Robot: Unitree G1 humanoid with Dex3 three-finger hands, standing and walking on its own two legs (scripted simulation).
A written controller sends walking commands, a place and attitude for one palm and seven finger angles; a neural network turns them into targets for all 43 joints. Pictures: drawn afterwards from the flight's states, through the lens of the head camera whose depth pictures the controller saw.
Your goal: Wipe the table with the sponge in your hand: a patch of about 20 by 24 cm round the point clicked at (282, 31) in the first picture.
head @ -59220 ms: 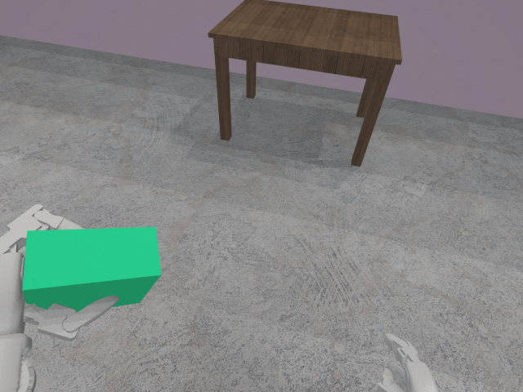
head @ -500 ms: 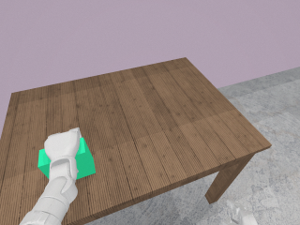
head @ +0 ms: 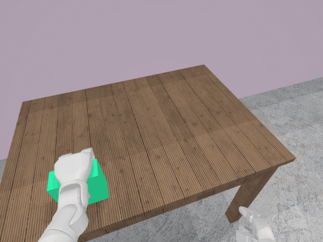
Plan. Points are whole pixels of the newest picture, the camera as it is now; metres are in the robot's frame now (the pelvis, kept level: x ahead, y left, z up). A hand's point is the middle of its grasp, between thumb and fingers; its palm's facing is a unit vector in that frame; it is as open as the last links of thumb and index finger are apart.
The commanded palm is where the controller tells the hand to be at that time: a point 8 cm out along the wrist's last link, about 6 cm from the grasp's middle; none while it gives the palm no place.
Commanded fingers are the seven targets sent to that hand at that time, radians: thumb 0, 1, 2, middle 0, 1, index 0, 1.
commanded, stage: wipe back along the first lane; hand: left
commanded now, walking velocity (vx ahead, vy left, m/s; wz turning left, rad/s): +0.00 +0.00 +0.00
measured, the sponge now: (83, 189) +0.27 +0.27 -0.06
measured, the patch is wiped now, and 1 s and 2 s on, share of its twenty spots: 1.00 1.00 1.00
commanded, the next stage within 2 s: lift the sponge slowly off the table in 0.12 s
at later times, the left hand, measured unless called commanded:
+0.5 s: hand (82, 185) +0.25 +0.25 +0.00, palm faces -0.07 -0.08 -0.99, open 10.2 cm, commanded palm +0.21 +0.23 +0.05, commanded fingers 0.00 0.10 1.30 -1.20 -1.60 -1.20 -1.60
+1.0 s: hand (81, 191) +0.23 +0.24 +0.01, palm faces -0.07 -0.14 -0.99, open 10.1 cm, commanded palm +0.21 +0.23 +0.08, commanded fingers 0.00 0.10 1.30 -1.20 -1.60 -1.20 -1.60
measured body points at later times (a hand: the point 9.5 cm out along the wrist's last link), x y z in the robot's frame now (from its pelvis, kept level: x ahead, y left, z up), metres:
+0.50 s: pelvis +0.00 -0.01 +0.00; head -0.02 -0.03 +0.45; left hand +0.25 +0.25 +0.05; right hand +0.21 -0.23 -0.08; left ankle +0.00 +0.09 -0.73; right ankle -0.02 -0.11 -0.73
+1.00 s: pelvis -0.01 -0.01 +0.01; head -0.04 -0.03 +0.46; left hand +0.23 +0.24 +0.07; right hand +0.22 -0.21 -0.07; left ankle +0.00 +0.09 -0.73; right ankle -0.02 -0.11 -0.73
